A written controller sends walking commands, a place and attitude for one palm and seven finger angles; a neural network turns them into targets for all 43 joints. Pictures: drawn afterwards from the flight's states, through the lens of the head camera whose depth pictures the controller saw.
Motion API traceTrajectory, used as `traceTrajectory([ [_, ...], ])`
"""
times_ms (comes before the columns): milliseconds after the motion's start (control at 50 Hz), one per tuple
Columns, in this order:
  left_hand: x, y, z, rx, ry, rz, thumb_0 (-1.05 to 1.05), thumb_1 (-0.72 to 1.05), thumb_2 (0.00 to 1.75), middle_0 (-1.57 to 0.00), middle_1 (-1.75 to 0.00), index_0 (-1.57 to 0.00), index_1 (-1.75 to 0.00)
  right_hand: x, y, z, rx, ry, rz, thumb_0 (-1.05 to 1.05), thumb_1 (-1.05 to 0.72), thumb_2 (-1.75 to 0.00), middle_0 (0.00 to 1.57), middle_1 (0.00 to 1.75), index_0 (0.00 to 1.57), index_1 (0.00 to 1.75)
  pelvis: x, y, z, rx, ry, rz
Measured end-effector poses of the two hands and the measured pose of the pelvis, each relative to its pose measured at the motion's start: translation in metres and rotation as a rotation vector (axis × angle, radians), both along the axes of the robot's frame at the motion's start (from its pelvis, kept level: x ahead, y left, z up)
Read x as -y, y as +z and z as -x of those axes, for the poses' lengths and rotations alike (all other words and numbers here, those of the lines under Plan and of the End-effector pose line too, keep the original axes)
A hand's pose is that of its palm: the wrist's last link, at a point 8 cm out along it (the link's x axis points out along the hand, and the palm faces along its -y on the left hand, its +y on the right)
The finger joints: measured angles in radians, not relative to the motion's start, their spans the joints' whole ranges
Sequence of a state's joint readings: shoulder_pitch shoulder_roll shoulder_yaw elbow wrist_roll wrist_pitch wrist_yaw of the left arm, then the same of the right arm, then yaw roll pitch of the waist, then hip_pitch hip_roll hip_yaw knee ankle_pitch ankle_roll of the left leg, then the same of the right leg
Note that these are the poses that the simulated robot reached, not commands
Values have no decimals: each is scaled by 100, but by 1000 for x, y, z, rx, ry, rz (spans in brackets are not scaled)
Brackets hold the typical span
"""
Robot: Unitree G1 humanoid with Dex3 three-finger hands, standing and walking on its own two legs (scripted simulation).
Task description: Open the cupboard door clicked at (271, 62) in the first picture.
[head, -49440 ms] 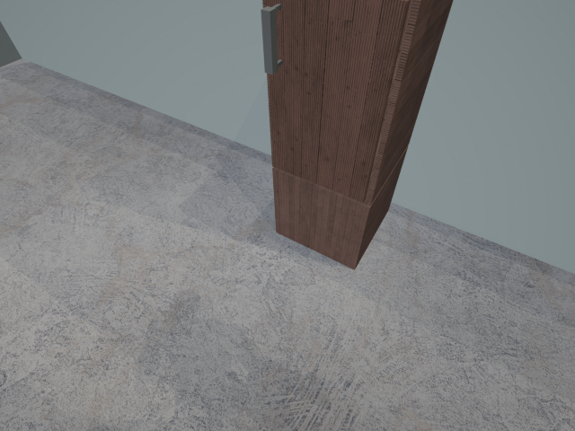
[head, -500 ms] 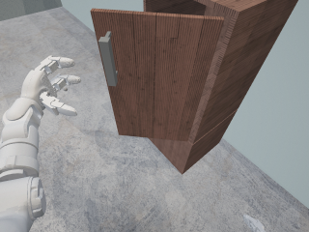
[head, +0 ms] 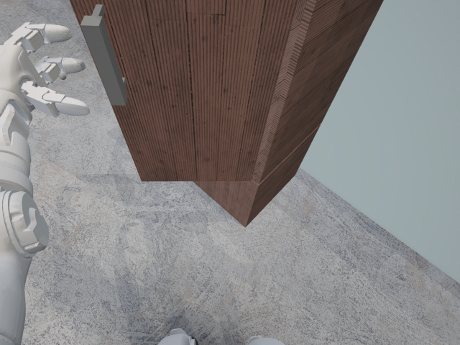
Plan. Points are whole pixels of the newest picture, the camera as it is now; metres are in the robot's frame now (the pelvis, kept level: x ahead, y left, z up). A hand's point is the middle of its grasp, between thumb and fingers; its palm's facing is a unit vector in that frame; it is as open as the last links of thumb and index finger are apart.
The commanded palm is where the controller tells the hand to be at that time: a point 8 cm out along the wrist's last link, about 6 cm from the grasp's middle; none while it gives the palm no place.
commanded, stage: move the hooked fingers beside the handle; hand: left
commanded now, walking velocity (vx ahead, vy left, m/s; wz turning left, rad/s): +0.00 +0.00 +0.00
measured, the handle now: (110, 58) +0.58 +0.16 +0.15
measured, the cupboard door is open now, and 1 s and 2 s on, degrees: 45 45 44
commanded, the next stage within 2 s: slide the fingers in behind the handle in 1.10 s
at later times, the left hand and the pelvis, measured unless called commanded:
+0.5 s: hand (66, 65) +0.55 +0.22 +0.15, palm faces -0.06 -1.00 +0.02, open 14.0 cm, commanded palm +0.53 +0.27 +0.15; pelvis +0.03 +0.01 +0.00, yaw -1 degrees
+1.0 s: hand (61, 71) +0.54 +0.23 +0.15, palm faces -0.03 -1.00 +0.01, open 14.0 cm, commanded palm +0.53 +0.27 +0.15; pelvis +0.02 +0.00 -0.01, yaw +0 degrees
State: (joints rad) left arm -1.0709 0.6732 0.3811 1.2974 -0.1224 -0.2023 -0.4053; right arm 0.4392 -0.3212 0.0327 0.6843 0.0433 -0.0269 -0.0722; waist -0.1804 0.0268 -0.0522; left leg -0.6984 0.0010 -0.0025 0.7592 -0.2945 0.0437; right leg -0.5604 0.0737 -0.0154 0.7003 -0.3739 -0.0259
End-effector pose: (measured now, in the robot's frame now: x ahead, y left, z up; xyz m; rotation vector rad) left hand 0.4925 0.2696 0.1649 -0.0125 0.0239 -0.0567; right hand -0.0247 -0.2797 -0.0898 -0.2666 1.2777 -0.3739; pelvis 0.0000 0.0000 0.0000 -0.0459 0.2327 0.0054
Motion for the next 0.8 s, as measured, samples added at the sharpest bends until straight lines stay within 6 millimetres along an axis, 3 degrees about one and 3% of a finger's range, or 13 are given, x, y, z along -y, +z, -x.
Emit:
traceTrajectory([
  [160,-3,-2,-30,8,7,-8,-1,-50,30,-30,-120,-30,-120,-5,5,25,-99,-46,11,1,-91,-89,21,30,20,30,-2,-4,-7,-56,-10,11],
  [280,-6,-11,-42,-14,-5,1,-1,-50,30,-30,-120,-30,-119,-13,6,26,-141,-63,-4,1,-91,-89,21,30,20,30,-5,-4,-17,-80,-20,12],
  [380,-9,-22,-44,-27,-6,-11,-1,-50,30,-30,-120,-30,-119,-19,4,13,-135,-59,-20,1,-91,-89,21,30,20,30,-7,-4,-25,-86,-24,14],
  [500,-7,-13,-43,41,-6,8,-1,-50,30,-30,-120,-30,-119,-23,-2,-16,-89,-32,-43,1,-91,-89,21,30,20,30,-9,-4,-33,-78,-19,16],
  [640,-10,-17,-36,-40,4,-4,-1,-50,30,-30,-120,-30,-120,-22,-6,-49,0,9,-52,1,-91,-89,21,30,20,30,-10,-4,-34,-64,-12,14],
  [800,-8,-19,-27,8,9,3,-1,-50,30,-30,-120,-30,-120,-16,-7,-56,11,45,-39,0,-91,-89,21,30,20,30,-7,-6,-25,-55,2,15],
])
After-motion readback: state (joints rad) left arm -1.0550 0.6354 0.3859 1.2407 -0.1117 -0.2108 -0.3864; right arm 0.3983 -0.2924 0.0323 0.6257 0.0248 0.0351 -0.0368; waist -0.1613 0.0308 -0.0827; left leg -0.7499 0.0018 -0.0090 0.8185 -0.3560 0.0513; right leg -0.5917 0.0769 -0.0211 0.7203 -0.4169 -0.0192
